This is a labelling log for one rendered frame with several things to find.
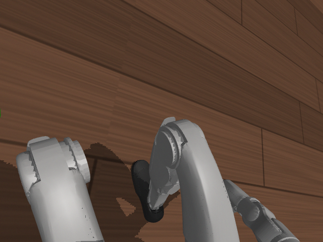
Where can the right robot foot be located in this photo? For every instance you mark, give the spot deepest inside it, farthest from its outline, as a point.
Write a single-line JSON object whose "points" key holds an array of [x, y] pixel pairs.
{"points": [[141, 181]]}

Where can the right robot arm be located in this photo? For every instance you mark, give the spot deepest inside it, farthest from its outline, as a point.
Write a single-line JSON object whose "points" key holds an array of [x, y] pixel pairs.
{"points": [[263, 222]]}

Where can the right robot hand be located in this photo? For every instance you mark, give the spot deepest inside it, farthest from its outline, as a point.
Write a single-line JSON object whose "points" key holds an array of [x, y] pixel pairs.
{"points": [[235, 194]]}

